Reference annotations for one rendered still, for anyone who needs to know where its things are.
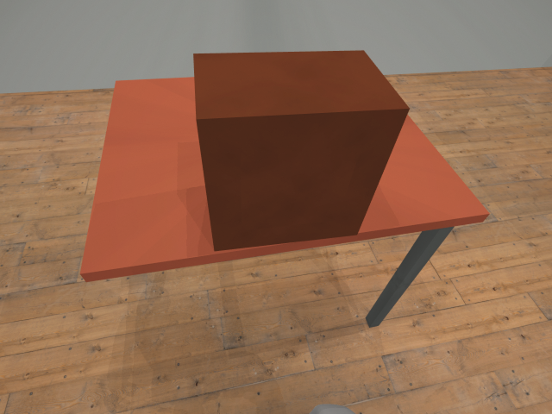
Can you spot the carton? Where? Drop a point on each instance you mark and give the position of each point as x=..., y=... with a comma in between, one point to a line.
x=293, y=144

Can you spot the table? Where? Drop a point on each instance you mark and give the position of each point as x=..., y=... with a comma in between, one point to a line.
x=150, y=211

